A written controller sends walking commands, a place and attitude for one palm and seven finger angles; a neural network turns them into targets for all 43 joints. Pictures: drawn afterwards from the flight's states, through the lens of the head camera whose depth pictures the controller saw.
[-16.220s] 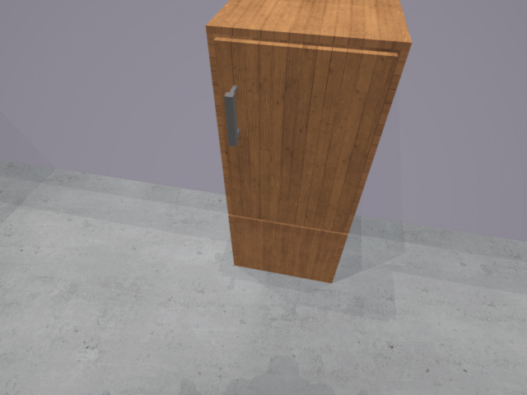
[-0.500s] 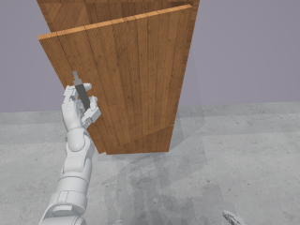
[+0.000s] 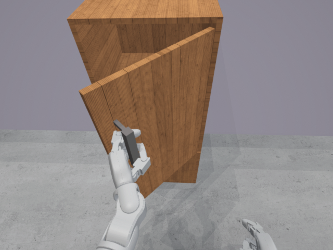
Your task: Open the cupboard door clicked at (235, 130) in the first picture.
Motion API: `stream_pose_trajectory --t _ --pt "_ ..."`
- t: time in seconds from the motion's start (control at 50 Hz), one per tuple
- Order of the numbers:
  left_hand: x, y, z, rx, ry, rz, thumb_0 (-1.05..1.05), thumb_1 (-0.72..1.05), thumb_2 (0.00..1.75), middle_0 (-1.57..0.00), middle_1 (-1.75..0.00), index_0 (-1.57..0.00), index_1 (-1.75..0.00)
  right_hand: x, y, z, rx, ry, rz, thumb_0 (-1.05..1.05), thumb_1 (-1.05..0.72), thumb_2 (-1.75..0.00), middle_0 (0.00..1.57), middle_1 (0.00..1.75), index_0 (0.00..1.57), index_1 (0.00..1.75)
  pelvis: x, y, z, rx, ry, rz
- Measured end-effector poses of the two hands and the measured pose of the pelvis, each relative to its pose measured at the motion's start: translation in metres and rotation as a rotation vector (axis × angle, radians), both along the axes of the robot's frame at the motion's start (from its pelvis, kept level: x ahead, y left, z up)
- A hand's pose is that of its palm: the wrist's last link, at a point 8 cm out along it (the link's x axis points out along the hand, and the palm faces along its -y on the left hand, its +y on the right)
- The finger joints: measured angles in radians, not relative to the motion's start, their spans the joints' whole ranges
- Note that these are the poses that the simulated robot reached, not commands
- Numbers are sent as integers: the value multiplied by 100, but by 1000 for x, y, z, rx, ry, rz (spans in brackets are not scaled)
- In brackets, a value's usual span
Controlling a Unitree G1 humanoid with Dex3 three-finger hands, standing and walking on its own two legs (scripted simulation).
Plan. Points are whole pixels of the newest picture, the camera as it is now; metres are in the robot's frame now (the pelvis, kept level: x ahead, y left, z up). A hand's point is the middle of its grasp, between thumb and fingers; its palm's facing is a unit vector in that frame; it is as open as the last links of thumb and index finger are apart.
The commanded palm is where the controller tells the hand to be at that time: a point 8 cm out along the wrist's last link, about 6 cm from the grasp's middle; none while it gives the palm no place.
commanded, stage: open thumb and fingers to let go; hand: left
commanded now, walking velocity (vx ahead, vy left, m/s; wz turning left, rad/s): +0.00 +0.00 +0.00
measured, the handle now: (127, 144) +0.35 +0.11 +0.07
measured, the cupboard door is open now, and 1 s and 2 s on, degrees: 46 47 49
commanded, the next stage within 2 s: slide the hand sideways off the handle in 0.78 s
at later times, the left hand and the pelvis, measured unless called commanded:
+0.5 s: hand (140, 154) +0.33 +0.08 +0.07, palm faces +0.36 -0.93 -0.02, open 12.8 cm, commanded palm +0.28 +0.12 +0.07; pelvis +0.00 +0.01 +0.00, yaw +0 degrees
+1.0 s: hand (141, 167) +0.29 +0.07 +0.07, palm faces +0.05 -0.99 -0.11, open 15.6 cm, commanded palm +0.27 +0.12 +0.07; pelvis -0.01 +0.02 -0.01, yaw +0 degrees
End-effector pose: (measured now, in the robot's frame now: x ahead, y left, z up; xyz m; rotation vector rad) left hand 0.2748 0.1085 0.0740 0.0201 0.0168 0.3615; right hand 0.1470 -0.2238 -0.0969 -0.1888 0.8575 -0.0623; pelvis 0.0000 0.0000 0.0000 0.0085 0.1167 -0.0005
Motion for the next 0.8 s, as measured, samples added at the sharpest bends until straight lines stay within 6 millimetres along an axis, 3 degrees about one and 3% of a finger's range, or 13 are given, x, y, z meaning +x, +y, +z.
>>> stream_pose_trajectory --t 0.1,0.2,0.48,0.6,0.8 --pt "10 4 -2 -2 7 32 1 67 78 -36 -132 -35 -134 4 -4 -3 -20 15 -1 1 -91 -89 20 30 20 30 -3 -4 0 3 4 6" --pt "17 10 -2 -1 5 38 1 52 73 -36 -131 -36 -132 4 -2 -7 -14 30 1 1 -91 -89 20 30 20 30 -2 -4 -1 7 20 6" --pt "15 13 -6 -13 16 9 1 -26 40 -31 -121 -31 -121 -6 10 -10 0 54 -15 1 -91 -89 20 30 20 30 2 8 -1 4 25 -7" --pt "14 13 -3 -3 -3 0 0 -42 33 -28 -105 -28 -106 -7 15 -9 1 42 -20 1 -91 -89 20 30 20 30 1 14 -4 -3 26 -12" --pt "7 11 0 -1 1 -35 -1 -49 30 -30 -69 -28 -73 -3 27 -5 9 11 -7 1 -91 -89 20 30 20 30 -4 21 -4 -12 13 -11"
